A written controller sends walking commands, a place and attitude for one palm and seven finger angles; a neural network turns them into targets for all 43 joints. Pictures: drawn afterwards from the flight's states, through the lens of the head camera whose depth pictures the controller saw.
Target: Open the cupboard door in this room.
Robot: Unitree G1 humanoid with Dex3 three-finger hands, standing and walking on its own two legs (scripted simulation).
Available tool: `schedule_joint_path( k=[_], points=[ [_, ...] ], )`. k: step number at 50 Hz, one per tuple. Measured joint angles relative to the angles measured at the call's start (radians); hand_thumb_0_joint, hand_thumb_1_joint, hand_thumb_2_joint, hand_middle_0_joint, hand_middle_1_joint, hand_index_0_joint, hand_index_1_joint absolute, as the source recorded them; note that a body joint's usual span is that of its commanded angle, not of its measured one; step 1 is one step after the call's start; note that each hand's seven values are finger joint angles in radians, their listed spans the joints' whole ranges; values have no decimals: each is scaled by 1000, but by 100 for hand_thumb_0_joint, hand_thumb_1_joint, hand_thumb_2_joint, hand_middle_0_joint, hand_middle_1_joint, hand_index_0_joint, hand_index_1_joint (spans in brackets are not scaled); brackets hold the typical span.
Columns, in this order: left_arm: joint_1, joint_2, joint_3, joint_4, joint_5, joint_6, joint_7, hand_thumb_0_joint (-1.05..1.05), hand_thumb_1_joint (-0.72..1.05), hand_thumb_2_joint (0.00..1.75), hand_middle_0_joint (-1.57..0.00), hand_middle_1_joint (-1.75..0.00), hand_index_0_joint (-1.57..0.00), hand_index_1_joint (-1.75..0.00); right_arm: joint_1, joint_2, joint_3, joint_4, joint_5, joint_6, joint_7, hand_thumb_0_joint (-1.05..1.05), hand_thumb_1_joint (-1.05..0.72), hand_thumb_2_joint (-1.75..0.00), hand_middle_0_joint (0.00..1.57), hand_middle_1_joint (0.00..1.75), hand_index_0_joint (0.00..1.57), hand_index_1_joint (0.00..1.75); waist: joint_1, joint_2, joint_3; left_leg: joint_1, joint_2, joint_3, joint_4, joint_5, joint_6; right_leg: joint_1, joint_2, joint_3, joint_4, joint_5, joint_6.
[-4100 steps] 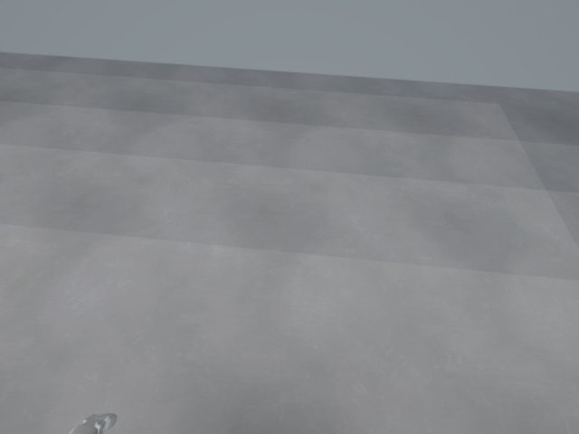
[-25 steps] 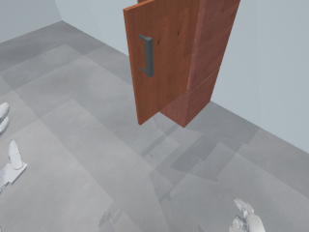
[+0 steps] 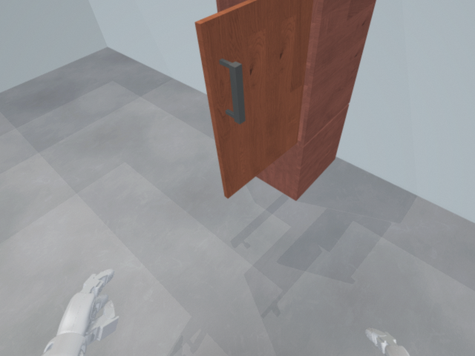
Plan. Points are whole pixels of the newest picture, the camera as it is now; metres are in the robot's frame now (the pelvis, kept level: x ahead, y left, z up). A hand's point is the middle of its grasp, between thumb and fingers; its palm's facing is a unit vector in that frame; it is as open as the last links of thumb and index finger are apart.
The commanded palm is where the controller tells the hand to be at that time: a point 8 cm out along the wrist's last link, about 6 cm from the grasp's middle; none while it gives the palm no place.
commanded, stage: let the arm hang, fingers relaxed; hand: left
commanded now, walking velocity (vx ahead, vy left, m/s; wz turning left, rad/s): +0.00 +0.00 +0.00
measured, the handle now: (232, 92) +0.69 +0.05 +0.08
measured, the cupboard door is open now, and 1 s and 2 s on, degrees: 87 87 87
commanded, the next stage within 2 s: look to check the result in 0.94 s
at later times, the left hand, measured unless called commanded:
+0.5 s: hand out of the picture -0.05 +0.20 -0.16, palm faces +0.01 -0.97 -0.23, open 7.3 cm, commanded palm none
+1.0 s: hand out of the picture +0.00 +0.19 -0.16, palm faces +0.00 -0.98 -0.18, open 7.3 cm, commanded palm none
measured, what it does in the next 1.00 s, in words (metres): stands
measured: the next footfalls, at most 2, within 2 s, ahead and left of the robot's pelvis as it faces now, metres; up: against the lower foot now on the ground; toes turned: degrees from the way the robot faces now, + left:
none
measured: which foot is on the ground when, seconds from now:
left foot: down 0.00-1.00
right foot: down 0.00-1.00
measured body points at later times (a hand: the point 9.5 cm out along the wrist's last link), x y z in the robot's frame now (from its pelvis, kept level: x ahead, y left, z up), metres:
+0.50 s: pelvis +0.00 +0.02 +0.02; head +0.02 +0.01 +0.46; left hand -0.04 +0.25 -0.14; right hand -0.04 -0.19 -0.15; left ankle +0.02 +0.11 -0.73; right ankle -0.01 -0.08 -0.73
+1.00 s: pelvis +0.00 +0.03 +0.02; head +0.01 +0.02 +0.47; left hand +0.00 +0.24 -0.14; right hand -0.03 -0.19 -0.15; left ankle +0.02 +0.11 -0.73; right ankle -0.01 -0.08 -0.73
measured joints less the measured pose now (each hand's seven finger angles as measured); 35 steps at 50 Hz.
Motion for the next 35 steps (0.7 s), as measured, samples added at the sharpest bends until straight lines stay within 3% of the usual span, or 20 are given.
schedule_joint_path(
  k=[5, 7, 13, 22, 35],
  points=[
    [-20, -117, -98, 386, -9, 51, -6, 1, 91, 90, -20, -30, -20, -29, 40, 50, 13, 97, -10, 36, -8, 1, -90, -90, 20, 30, 20, 30, -27, -73, 57, 48, -9, 4, -34, 16, 2, 39, -8, 3, -16, 8, 6],
    [-15, -147, -83, 471, -25, 39, 16, -1, 95, 90, -21, -30, -21, -29, 70, 72, 18, 147, -9, 40, -13, 1, -90, -90, 20, 30, 20, 30, -22, -93, 72, 61, -6, -4, -58, 30, 2, 62, -1, -5, -56, 29, 6],
    [14, -115, -78, 626, -23, 13, 11, -2, 99, 90, -21, -30, -21, -30, 140, 120, 17, 275, -8, 53, -24, 1, -90, -90, 20, 30, 20, 30, 6, -91, 86, 90, -1, -16, -123, 67, 3, 111, 12, -15, -162, 86, 7],
    [72, -131, -88, 757, -24, 5, 16, 0, 93, 90, -20, -30, -20, -29, 166, 150, 11, 343, 0, 34, -35, 1, -90, -90, 20, 30, 20, 30, 4, -52, 76, 131, -15, 10, -177, 87, 19, 136, -1, 10, -196, 106, 24],
    [45, -193, -95, 758, -19, -10, 20, 0, 91, 90, -20, -30, -20, -29, 136, 166, 9, 356, -3, 17, -42, 1, -91, -90, 20, 30, 20, 30, 4, -54, 39, 151, -31, 32, -200, 92, 33, 132, -18, 32, -180, 99, 39]
  ],
)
